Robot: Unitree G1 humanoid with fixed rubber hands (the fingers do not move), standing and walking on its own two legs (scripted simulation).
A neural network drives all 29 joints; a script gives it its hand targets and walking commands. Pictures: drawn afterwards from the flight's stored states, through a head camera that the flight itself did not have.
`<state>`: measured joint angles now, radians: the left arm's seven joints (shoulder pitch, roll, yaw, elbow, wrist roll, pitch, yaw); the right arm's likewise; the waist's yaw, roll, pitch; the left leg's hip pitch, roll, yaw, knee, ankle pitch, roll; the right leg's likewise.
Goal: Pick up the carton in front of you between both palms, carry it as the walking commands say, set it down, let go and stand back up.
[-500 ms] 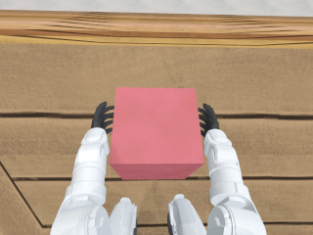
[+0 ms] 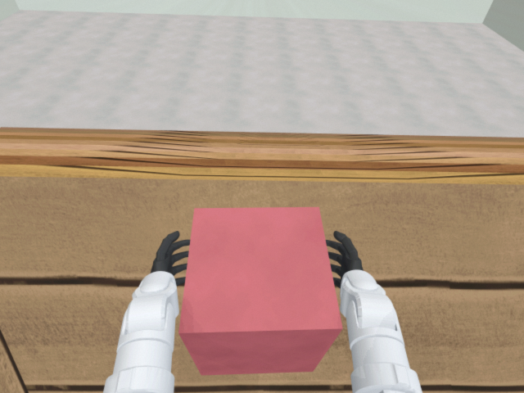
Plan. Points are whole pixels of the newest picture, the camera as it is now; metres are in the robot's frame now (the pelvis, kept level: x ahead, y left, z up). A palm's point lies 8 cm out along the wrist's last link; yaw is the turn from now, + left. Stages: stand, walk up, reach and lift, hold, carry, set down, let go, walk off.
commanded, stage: reach and lift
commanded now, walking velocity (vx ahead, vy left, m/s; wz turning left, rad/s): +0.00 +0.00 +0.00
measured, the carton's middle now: (257, 295) +0.30 +0.00 -0.05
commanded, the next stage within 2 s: hold in 1.04 s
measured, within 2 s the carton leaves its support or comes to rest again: neither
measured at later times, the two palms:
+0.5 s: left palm (161, 275) +0.29 +0.15 +0.04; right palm (354, 273) +0.29 -0.15 +0.04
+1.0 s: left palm (158, 269) +0.30 +0.15 +0.05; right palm (354, 268) +0.29 -0.15 +0.05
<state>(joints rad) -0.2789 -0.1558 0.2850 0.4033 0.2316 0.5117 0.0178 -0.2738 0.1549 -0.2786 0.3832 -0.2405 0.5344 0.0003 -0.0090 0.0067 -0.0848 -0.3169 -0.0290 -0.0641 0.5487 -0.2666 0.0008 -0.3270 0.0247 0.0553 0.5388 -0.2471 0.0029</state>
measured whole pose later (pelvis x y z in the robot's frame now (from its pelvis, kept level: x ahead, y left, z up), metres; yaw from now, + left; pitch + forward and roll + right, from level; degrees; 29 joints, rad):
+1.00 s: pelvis +0.01 +0.00 +0.01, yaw +0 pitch -6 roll +0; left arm -0.28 -0.16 0.25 0.28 0.28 0.67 -0.02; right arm -0.27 0.15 -0.24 0.27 -0.28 0.69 0.02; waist 0.00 0.00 0.04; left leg -0.06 -0.02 -0.07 0.37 -0.21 0.00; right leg -0.07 0.02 0.06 0.36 -0.19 0.00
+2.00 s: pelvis +0.08 -0.02 +0.00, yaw +3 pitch +5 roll +1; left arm -0.25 -0.12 0.11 -0.07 0.13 1.07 0.09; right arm -0.21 0.07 -0.13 -0.11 -0.10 1.09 -0.06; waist 0.00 -0.02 -0.20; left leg -0.39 0.02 0.06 0.74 -0.48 0.01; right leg -0.23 -0.02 -0.06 0.50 -0.36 -0.02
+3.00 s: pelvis +0.70 -0.01 -0.02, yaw +1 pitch +3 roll +1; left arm -0.16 -0.13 0.11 -0.39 0.10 1.20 0.09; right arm -0.15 0.13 -0.09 -0.40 -0.10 1.21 -0.09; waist 0.00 -0.02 -0.09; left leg -0.50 0.04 0.25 0.50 -0.06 0.07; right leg 0.09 -0.07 -0.20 0.42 -0.51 0.02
